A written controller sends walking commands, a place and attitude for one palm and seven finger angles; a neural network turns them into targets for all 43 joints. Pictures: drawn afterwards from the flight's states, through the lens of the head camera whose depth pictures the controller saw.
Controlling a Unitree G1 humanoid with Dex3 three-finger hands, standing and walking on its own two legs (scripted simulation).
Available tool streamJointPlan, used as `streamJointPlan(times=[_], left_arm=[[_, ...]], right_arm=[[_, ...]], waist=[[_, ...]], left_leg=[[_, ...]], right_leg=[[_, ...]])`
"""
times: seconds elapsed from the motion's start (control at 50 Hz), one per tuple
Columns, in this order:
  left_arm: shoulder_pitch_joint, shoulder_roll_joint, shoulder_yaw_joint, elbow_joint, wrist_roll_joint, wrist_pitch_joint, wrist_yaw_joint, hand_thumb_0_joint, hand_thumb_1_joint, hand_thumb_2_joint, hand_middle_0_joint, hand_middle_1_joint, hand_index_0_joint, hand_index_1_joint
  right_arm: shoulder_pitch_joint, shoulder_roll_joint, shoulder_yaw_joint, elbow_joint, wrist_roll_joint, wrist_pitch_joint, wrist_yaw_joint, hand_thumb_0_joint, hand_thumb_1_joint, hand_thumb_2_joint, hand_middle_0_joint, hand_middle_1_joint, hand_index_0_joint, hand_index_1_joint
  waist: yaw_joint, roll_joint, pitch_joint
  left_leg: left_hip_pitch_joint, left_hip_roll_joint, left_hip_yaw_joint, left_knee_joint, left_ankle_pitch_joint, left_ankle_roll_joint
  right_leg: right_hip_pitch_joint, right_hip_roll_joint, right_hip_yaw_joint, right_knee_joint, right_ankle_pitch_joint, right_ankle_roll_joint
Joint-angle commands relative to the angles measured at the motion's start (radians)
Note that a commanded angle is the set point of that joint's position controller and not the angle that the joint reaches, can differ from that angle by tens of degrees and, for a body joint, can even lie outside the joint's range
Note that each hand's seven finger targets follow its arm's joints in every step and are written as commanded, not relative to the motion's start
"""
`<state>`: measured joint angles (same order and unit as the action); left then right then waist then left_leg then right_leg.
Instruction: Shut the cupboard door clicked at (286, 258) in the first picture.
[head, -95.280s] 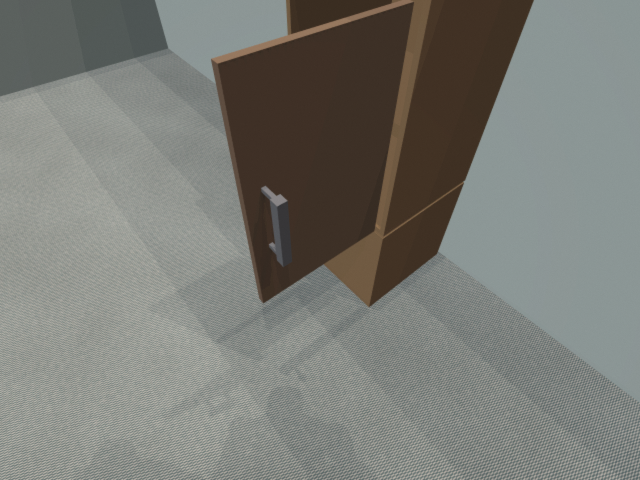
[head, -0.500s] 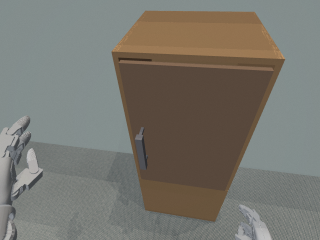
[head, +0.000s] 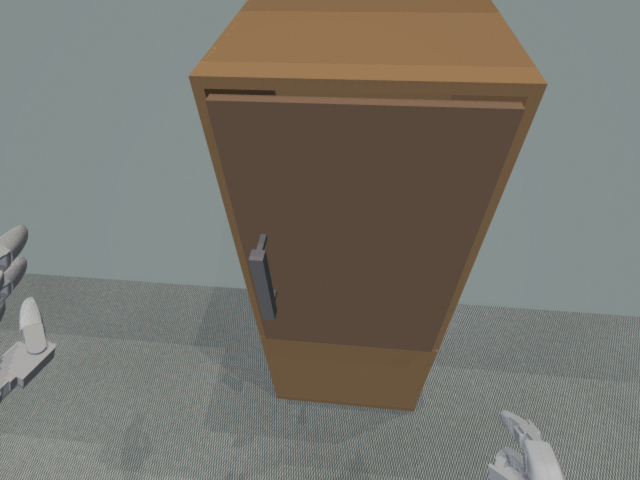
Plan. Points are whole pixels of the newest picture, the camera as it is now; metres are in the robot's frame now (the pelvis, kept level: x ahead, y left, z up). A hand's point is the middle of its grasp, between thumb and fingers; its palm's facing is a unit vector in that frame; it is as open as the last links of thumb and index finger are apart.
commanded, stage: step back with the hand held close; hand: left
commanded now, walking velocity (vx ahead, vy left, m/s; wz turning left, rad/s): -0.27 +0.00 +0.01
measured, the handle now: (266, 278) +0.46 +0.13 -0.07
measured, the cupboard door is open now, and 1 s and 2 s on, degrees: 0 0 0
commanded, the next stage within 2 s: stop stepping back and stand still in 1.62 s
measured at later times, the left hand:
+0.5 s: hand (5, 396) +0.15 +0.27 +0.16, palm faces +0.44 -0.78 -0.45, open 7.5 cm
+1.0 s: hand out of the picture +0.14 +0.27 +0.17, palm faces +0.44 -0.77 -0.45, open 7.5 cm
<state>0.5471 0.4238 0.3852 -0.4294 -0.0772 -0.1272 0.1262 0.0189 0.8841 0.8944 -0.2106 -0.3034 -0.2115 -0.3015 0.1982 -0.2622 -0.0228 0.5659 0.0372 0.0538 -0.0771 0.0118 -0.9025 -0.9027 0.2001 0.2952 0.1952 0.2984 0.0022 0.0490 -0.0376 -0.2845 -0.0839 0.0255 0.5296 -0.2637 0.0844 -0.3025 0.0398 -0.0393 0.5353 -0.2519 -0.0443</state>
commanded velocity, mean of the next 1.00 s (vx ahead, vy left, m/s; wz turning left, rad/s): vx -0.36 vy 0.00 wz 0.02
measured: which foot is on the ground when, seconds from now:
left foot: down 0.00-1.00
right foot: down 0.00-1.00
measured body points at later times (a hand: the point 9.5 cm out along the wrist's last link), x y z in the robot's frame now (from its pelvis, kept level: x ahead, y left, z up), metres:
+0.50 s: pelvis -0.05 +0.01 -0.01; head -0.05 +0.02 +0.44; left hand +0.13 +0.31 +0.19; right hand +0.11 -0.24 -0.09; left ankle +0.01 +0.06 -0.73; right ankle +0.02 -0.09 -0.73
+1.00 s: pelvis -0.07 +0.01 -0.02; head -0.07 +0.03 +0.43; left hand +0.11 +0.31 +0.19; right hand +0.08 -0.25 -0.10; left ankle +0.01 +0.06 -0.73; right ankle +0.02 -0.09 -0.73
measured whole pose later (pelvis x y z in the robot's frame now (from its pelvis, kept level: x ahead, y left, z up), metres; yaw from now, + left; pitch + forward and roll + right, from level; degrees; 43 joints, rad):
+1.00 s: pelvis -0.07 +0.01 -0.02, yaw -1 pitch +0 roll -2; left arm 0.49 0.43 0.46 -0.53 0.00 -0.20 0.15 0.02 0.88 0.89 -0.21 -0.30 -0.21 -0.30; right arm 0.23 -0.21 -0.01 0.58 -0.01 0.01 -0.07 0.01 -0.90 -0.90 0.20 0.30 0.20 0.30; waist -0.02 -0.02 -0.03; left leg -0.48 -0.04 0.06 0.73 -0.27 0.10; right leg -0.47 0.07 -0.03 0.67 -0.21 -0.04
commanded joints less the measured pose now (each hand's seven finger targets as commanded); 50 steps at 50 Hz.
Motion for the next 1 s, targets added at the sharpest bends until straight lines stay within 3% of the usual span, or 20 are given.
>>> streamJointPlan(times=[0.0,0.08,0.1,0.12,0.2,0.28,0.36,0.4,0.42,0.5,0.54,0.68,0.7,0.72,0.78,0.8,0.86,0.9,0.92,0.98], left_arm=[[-0.019,0.199,0.163,-0.208,-0.003,-0.063,0.039,0.0,0.9,0.9,-0.2,-0.3,-0.2,-0.3],[-0.02,0.189,0.152,-0.224,0.01,-0.075,0.045,0.0,0.9,0.9,-0.2,-0.3,-0.2,-0.3],[-0.023,0.212,0.177,-0.226,0.011,-0.076,0.048,0.0,0.9,0.9,-0.2,-0.3,-0.2,-0.3],[-0.035,0.188,0.149,-0.241,0.016,-0.08,0.047,0.0,0.9,0.9,-0.2,-0.3,-0.2,-0.3],[-0.057,0.206,0.177,-0.251,0.031,-0.091,0.05,0.0,0.9,0.9,-0.2,-0.3,-0.2,-0.3],[-0.086,0.173,0.148,-0.252,0.041,-0.093,0.047,0.0,0.9,0.9,-0.2,-0.3,-0.2,-0.3],[-0.094,0.168,0.147,-0.26,0.05,-0.097,0.047,0.0,0.9,0.9,-0.2,-0.3,-0.2,-0.3],[-0.089,0.196,0.176,-0.266,0.052,-0.1,0.05,0.0,0.9,0.9,-0.2,-0.3,-0.2,-0.3],[-0.088,0.173,0.153,-0.265,0.05,-0.099,0.05,0.0,0.9,0.9,-0.2,-0.3,-0.2,-0.3],[-0.084,0.199,0.182,-0.287,0.055,-0.109,0.054,0.0,0.9,0.9,-0.2,-0.3,-0.2,-0.3],[-0.076,0.191,0.18,-0.292,0.053,-0.116,0.054,0.0,0.9,0.9,-0.2,-0.3,-0.2,-0.3],[-0.059,0.193,0.192,-0.325,0.053,-0.129,0.053,0.0,0.9,0.9,-0.2,-0.3,-0.2,-0.3],[-0.053,0.215,0.217,-0.32,0.053,-0.128,0.055,0.0,0.9,0.9,-0.2,-0.3,-0.2,-0.3],[-0.062,0.186,0.189,-0.322,0.052,-0.129,0.052,0.0,0.9,0.9,-0.2,-0.3,-0.2,-0.3],[-0.081,0.18,0.189,-0.308,0.058,-0.129,0.049,0.0,0.9,0.9,-0.2,-0.3,-0.2,-0.3],[-0.09,0.204,0.212,-0.316,0.062,-0.133,0.05,0.0,0.9,0.9,-0.2,-0.3,-0.2,-0.3],[-0.106,0.179,0.189,-0.307,0.066,-0.134,0.046,0.0,0.9,0.9,-0.2,-0.3,-0.2,-0.3],[-0.116,0.195,0.206,-0.301,0.072,-0.132,0.047,0.0,0.9,0.9,-0.2,-0.3,-0.2,-0.3],[-0.118,0.177,0.189,-0.294,0.072,-0.13,0.046,0.0,0.9,0.9,-0.2,-0.3,-0.2,-0.3],[-0.129,0.176,0.187,-0.302,0.081,-0.131,0.049,0.0,0.9,0.9,-0.2,-0.3,-0.2,-0.3]], right_arm=[[-0.113,-0.117,-0.038,-0.174,-0.006,-0.046,-0.015,0.0,-0.9,-0.9,0.2,0.3,0.2,0.3],[-0.106,-0.112,-0.03,-0.177,-0.009,-0.054,-0.018,0.0,-0.9,-0.9,0.2,0.3,0.2,0.3],[-0.108,-0.12,-0.032,-0.174,-0.013,-0.057,-0.02,0.0,-0.9,-0.9,0.2,0.3,0.2,0.3],[-0.105,-0.113,-0.028,-0.175,-0.011,-0.06,-0.02,0.0,-0.9,-0.9,0.2,0.3,0.2,0.3],[-0.094,-0.123,-0.031,-0.172,-0.022,-0.077,-0.027,0.0,-0.9,-0.9,0.2,0.3,0.2,0.3],[-0.078,-0.119,-0.029,-0.17,-0.025,-0.086,-0.024,0.0,-0.9,-0.9,0.2,0.3,0.2,0.3],[-0.072,-0.121,-0.032,-0.167,-0.028,-0.092,-0.02,0.0,-0.9,-0.9,0.2,0.3,0.2,0.3],[-0.074,-0.127,-0.038,-0.162,-0.033,-0.092,-0.018,0.0,-0.9,-0.9,0.2,0.3,0.2,0.3],[-0.071,-0.117,-0.032,-0.162,-0.033,-0.089,-0.015,0.0,-0.9,-0.9,0.2,0.3,0.2,0.3],[-0.076,-0.124,-0.037,-0.157,-0.038,-0.089,-0.01,0.0,-0.9,-0.9,0.2,0.3,0.2,0.3],[-0.072,-0.116,-0.037,-0.153,-0.04,-0.09,-0.011,0.0,-0.9,-0.9,0.2,0.3,0.2,0.3],[-0.065,-0.117,-0.043,-0.144,-0.042,-0.095,-0.008,0.0,-0.9,-0.9,0.2,0.3,0.2,0.3],[-0.067,-0.122,-0.046,-0.139,-0.047,-0.096,-0.01,0.0,-0.9,-0.9,0.2,0.3,0.2,0.3],[-0.064,-0.114,-0.042,-0.138,-0.046,-0.095,-0.009,0.0,-0.9,-0.9,0.2,0.3,0.2,0.3],[-0.066,-0.118,-0.046,-0.136,-0.049,-0.094,-0.01,0.0,-0.9,-0.9,0.2,0.3,0.2,0.3],[-0.065,-0.124,-0.049,-0.132,-0.053,-0.096,-0.012,0.0,-0.9,-0.9,0.2,0.3,0.2,0.3],[-0.066,-0.117,-0.048,-0.132,-0.052,-0.095,-0.01,0.0,-0.9,-0.9,0.2,0.3,0.2,0.3],[-0.066,-0.123,-0.05,-0.131,-0.055,-0.093,-0.01,0.0,-0.9,-0.9,0.2,0.3,0.2,0.3],[-0.064,-0.113,-0.047,-0.132,-0.054,-0.091,-0.009,0.0,-0.9,-0.9,0.2,0.3,0.2,0.3],[-0.058,-0.116,-0.049,-0.138,-0.048,-0.089,0.0,0.0,-0.9,-0.9,0.2,0.3,0.2,0.3]], waist=[[0.004,-0.011,-0.1],[0.001,0.004,-0.072],[0.005,0.007,-0.065],[-0.001,0.006,-0.067],[0.001,0.044,-0.057],[-0.005,0.036,-0.045],[-0.008,0.016,-0.038],[-0.007,0.008,-0.044],[-0.011,-0.005,-0.038],[-0.011,0.031,-0.041],[-0.012,-0.001,-0.058],[-0.016,0.033,-0.095],[-0.012,0.043,-0.097],[-0.017,0.042,-0.09],[-0.018,0.046,-0.063],[-0.015,0.06,-0.068],[-0.019,0.042,-0.051],[-0.017,0.051,-0.044],[-0.019,0.025,-0.04],[-0.022,0.01,-0.037]], left_leg=[[-0.123,0.179,-0.185,-0.101,0.126,-0.025],[-0.223,0.199,-0.22,-0.163,-0.029,-0.004],[-0.253,0.203,-0.228,-0.174,-0.061,0.001],[-0.268,0.206,-0.233,-0.182,-0.092,0.004],[-0.364,0.23,-0.265,-0.235,-0.213,0.023],[-0.426,0.236,-0.275,-0.238,-0.3,0.032],[-0.458,0.232,-0.275,-0.217,-0.337,0.036],[-0.466,0.227,-0.266,-0.194,-0.317,0.034],[-0.467,0.223,-0.268,-0.184,-0.304,0.031],[-0.501,0.234,-0.282,-0.184,-0.327,0.034],[-0.523,0.243,-0.293,-0.184,-0.302,0.038],[-0.532,0.251,-0.291,-0.166,-0.272,0.036],[-0.531,0.26,-0.301,-0.178,-0.262,0.037],[-0.545,0.266,-0.308,-0.187,-0.268,0.037],[-0.606,0.283,-0.317,-0.206,-0.358,0.049],[-0.607,0.29,-0.323,-0.221,-0.362,0.048],[-0.645,0.299,-0.329,-0.222,-0.415,0.054],[-0.672,0.296,-0.328,-0.222,-0.46,0.056],[-0.678,0.293,-0.322,-0.208,-0.462,0.054],[-0.684,0.248,-0.276,-0.117,-0.504,0.039]], right_leg=[[0.155,-0.148,0.185,-0.048,0.206,0.009],[0.178,-0.12,0.174,-0.04,0.098,0.021],[0.192,-0.112,0.173,-0.037,0.09,0.025],[0.204,-0.109,0.168,-0.03,0.085,0.026],[0.262,-0.073,0.153,0.023,0.089,0.037],[0.279,-0.069,0.161,0.049,0.061,0.036],[0.276,-0.077,0.179,0.05,0.039,0.03],[0.267,-0.087,0.195,0.044,0.053,0.024],[0.254,-0.094,0.198,0.047,0.05,0.019],[0.249,-0.085,0.205,0.071,0.036,0.015],[0.279,-0.079,0.198,0.093,0.069,0.02],[0.292,-0.074,0.203,0.131,0.114,0.016],[0.289,-0.064,0.195,0.138,0.117,0.018],[0.294,-0.058,0.183,0.152,0.105,0.02],[0.315,-0.045,0.184,0.18,0.086,0.023],[0.318,-0.037,0.175,0.189,0.088,0.025],[0.327,-0.034,0.176,0.204,0.053,0.026],[0.333,-0.033,0.185,0.204,0.033,0.023],[0.332,-0.04,0.192,0.2,0.027,0.021],[0.293,-0.095,0.286,0.126,-0.055,-0.002]])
